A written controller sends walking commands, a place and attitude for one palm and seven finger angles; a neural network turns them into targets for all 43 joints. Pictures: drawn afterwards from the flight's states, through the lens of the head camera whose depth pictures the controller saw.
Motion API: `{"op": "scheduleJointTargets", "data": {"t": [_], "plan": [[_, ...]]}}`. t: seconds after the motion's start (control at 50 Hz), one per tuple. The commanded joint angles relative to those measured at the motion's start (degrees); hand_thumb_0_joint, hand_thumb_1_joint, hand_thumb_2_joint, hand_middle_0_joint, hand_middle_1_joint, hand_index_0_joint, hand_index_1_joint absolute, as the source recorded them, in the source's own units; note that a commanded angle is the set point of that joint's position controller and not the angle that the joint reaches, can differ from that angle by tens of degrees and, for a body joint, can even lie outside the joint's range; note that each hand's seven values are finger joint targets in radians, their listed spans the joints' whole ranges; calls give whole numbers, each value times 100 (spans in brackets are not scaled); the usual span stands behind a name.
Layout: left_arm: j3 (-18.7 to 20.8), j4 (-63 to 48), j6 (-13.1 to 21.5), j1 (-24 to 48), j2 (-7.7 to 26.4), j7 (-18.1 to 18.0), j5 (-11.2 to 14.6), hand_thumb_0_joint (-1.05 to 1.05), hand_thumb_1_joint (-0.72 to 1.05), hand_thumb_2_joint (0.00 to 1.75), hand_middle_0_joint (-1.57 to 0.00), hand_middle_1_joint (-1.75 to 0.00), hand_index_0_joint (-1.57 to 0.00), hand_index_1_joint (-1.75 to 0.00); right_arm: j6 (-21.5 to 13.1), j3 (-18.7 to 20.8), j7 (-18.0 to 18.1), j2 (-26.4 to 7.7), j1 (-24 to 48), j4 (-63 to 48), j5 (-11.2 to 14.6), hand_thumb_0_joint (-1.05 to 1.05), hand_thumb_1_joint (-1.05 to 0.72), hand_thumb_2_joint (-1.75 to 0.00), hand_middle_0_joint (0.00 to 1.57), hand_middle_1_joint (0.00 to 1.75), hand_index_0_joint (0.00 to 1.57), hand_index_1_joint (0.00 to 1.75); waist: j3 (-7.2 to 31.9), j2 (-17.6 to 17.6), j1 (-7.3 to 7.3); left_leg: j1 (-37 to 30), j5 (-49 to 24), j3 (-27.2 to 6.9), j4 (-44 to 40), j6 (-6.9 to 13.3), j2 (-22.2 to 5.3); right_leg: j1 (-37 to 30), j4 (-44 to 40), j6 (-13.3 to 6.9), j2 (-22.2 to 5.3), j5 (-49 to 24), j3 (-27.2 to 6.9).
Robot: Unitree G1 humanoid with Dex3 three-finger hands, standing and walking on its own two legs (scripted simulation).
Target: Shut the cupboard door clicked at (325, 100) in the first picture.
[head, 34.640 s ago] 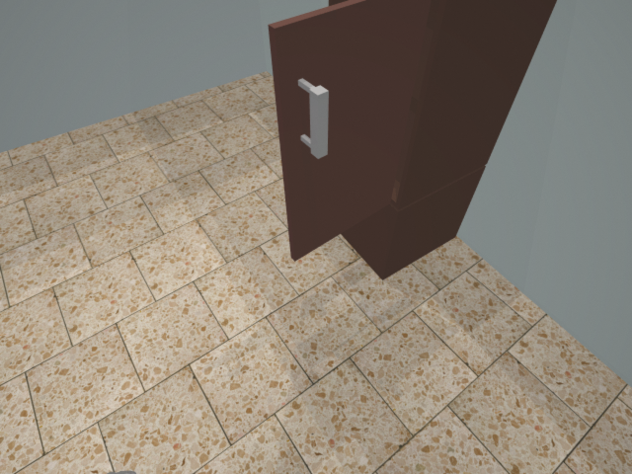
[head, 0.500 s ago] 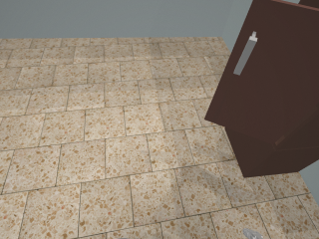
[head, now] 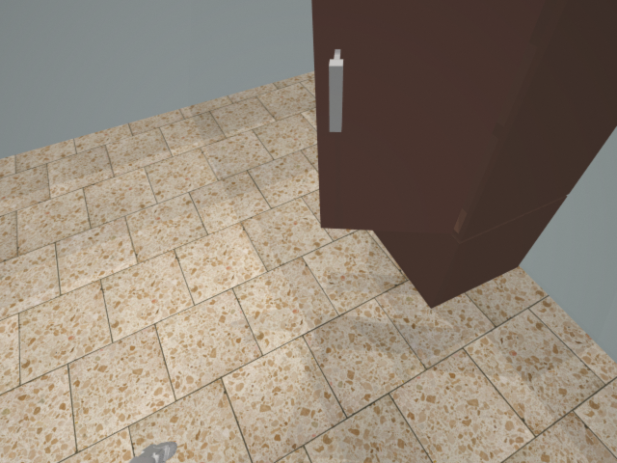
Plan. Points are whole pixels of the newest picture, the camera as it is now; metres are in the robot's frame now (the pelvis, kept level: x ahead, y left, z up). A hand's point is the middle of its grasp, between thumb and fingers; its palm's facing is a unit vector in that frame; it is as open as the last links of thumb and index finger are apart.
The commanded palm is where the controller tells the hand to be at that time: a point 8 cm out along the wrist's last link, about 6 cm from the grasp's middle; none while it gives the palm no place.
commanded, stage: take the last steps up to it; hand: left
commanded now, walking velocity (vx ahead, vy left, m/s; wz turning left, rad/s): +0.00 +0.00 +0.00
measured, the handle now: (336, 91) +0.71 -0.04 +0.10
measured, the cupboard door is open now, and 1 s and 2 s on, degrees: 60 60 60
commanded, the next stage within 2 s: come to a stop and stand still in 0.82 s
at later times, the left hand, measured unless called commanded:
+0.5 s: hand out of the picture +0.12 +0.19 -0.16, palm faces -0.10 -0.98 -0.15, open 7.4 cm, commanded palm none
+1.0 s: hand (313, 359) +0.30 +0.01 -0.16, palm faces -0.15 -0.97 -0.21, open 7.2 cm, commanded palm none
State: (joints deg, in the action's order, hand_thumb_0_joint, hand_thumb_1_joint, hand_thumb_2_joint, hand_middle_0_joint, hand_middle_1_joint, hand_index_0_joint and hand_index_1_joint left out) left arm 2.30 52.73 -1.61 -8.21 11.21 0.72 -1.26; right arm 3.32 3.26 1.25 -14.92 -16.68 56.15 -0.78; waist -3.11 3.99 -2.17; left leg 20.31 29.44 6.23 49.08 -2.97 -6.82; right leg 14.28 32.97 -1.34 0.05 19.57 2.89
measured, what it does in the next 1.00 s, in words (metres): walks ahead: left foot, then right foot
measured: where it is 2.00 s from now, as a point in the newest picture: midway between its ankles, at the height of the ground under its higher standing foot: outside the picture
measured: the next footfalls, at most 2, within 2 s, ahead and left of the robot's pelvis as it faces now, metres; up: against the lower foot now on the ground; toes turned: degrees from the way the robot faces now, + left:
left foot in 0.32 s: +0.09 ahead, +0.12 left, +0.00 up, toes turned +3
right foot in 0.76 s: +0.25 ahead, -0.23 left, +0.00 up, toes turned -11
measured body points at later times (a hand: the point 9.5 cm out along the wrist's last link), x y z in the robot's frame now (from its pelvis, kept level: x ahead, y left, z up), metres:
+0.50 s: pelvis +0.06 -0.01 +0.02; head +0.08 +0.02 +0.47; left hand +0.13 +0.24 -0.15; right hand +0.04 -0.26 -0.11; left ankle +0.05 +0.11 -0.73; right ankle +0.04 -0.15 -0.64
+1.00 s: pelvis +0.21 -0.16 +0.01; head +0.24 -0.17 +0.46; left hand +0.31 +0.06 -0.14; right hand +0.20 -0.39 -0.15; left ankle +0.22 -0.04 -0.68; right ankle +0.21 -0.22 -0.73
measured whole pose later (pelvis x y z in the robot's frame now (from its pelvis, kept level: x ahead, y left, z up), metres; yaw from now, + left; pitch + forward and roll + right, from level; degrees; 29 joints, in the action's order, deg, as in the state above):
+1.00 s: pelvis +0.21 -0.16 +0.01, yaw -9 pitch +1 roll -1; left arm 2.0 59.5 2.5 -10.1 9.5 -1.1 -1.0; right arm -0.1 2.3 0.8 -10.3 -13.3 58.4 -1.2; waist -2.8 1.6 -1.7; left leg 26.7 22.0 5.0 54.9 -2.2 -4.9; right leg 13.3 23.7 -4.9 1.9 11.9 9.2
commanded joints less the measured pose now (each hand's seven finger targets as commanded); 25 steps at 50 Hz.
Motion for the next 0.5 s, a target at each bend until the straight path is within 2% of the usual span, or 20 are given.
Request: {"op": "scheduleJointTargets", "data": {"t": [0.0,0.04,0.06,0.12,0.18,0.2,0.22,0.24,0.26,0.28,0.3,0.32,0.34,0.36,0.38,0.42,0.44,0.48], "plan": [[265,-96,122,-424,1064,-218,10,0,90,90,-20,-30,-20,-30,-124,62,35,-347,249,-443,-5,0,-90,-90,20,30,20,30,328,-1597,241,1377,-167,-583,1627,-105,98,-1027,-1244,-1027,-1619,-4059,-1489],[247,-151,152,-254,963,-201,24,0,90,90,-20,-30,-20,-30,-137,44,-35,-246,12,-360,-39,0,-90,-90,20,30,20,30,509,-1400,91,1113,-583,-394,1429,-156,112,-931,-1412,-878,-1303,-3081,-1045],[240,-154,162,-276,965,-179,20,0,90,90,-20,-30,-20,-30,-132,51,-62,-225,27,-361,-68,0,-90,-90,20,30,20,30,475,-1411,101,1013,-707,-301,1304,-176,147,-745,-1559,-844,-1206,-2381,-1014],[282,-42,199,-447,976,-127,-16,0,90,90,-20,-30,-20,-30,-193,82,-96,-253,358,-470,-105,0,-90,-90,20,30,20,30,176,-1389,250,1025,-628,-191,583,-151,159,-596,-1928,-1016,-1228,-605,-1365],[337,31,197,-536,1073,-78,-55,0,90,90,-20,-30,-20,-30,-298,87,-104,-180,508,-564,-98,0,-90,-90,20,30,20,30,59,-1335,315,664,-381,-119,-447,-62,221,-445,-1977,-1152,-1283,162,-1663],[338,53,198,-532,1070,-56,-48,0,90,90,-20,-30,-20,-30,-342,76,-87,-156,415,-547,-90,0,-90,-90,20,30,20,30,47,-1298,272,348,-461,-67,-843,-25,299,-287,-1895,-1135,-1236,152,-1722],[346,57,195,-451,1044,-42,-32,0,90,90,-20,-30,-20,-30,-376,77,-58,-145,166,-455,-94,0,-90,-90,20,30,20,30,26,-1225,132,-163,-795,0,-1285,-3,351,25,-1754,-1061,-1149,289,-1690],[334,82,182,-356,982,-26,-17,0,90,90,-20,-30,-20,-30,-423,75,-37,-122,-202,-324,-92,0,-90,-90,20,30,20,30,75,-1056,-56,-898,-1180,85,-1892,5,416,447,-1488,-899,-944,567,-1566],[293,42,167,-283,800,0,26,0,90,90,-20,-30,-20,-30,-498,94,13,-313,-737,-159,-102,0,-90,-90,20,30,20,30,268,-442,-305,-1892,-1317,-136,-2593,27,242,1035,-758,-655,-608,631,-1267],[208,-72,152,-351,371,57,74,0,90,90,-20,-30,-20,-30,-546,207,65,-895,-1250,6,-187,0,-90,-90,20,30,20,30,372,1191,-477,-2530,-56,-2032,-3359,364,-1107,2051,816,-269,127,917,-606],[181,-305,144,-95,403,89,21,0,90,90,-20,-30,-20,-30,-542,265,133,-1275,-1596,3,-215,0,-90,-90,20,30,20,30,217,1553,-602,-2380,724,-3529,-4001,866,-2274,2722,2218,-91,257,1366,-258],[255,-390,110,177,629,139,-62,0,90,90,-20,-30,-20,-30,-512,249,144,-1268,-1367,-77,-177,0,-90,-90,20,30,20,30,-215,672,-503,-1715,1025,-3428,-4233,1095,-2426,2782,2851,-129,-165,999,-683],[294,-301,103,66,703,188,-98,0,90,90,-20,-30,-20,-30,-530,181,120,-1025,-987,-209,-173,0,-90,-90,20,30,20,30,-269,499,-268,-1219,1139,-3144,-4289,1034,-2113,2597,3144,-106,-285,585,-628],[329,-188,75,-58,675,224,-128,0,90,90,-20,-30,-20,-30,-553,141,133,-930,-636,-283,-179,0,-90,-90,20,30,20,30,-424,689,-117,-910,937,-2714,-4316,877,-1924,2595,3427,-24,-332,291,-588],[362,-116,43,-127,673,253,-129,0,90,90,-20,-30,-20,-30,-574,97,142,-731,-407,-332,-165,0,-90,-90,20,30,20,30,-592,636,-9,-695,493,-2199,-4320,794,-1766,2517,3516,39,-435,-54,-625],[326,-1,10,-364,494,288,-92,0,90,90,-20,-30,-20,-30,-647,53,146,-605,-423,-283,-150,0,-90,-90,20,30,20,30,-441,511,108,-951,-678,-1201,-4120,700,-1399,2459,3397,149,-391,-545,-516],[301,20,24,-321,428,299,-79,0,90,90,-20,-30,-20,-30,-677,42,152,-548,-561,-223,-136,0,-90,-90,20,30,20,30,-330,344,52,-1192,-1239,-980,-4004,716,-1316,2463,3300,173,-379,-655,-426],[258,35,1,-320,345,285,-63,0,90,90,-20,-30,-20,-30,-678,66,129,-565,-729,-122,-123,0,-90,-90,20,30,20,30,-170,512,59,-1500,-1788,-506,-3891,737,-1239,2566,3055,248,-404,-829,-325]]}}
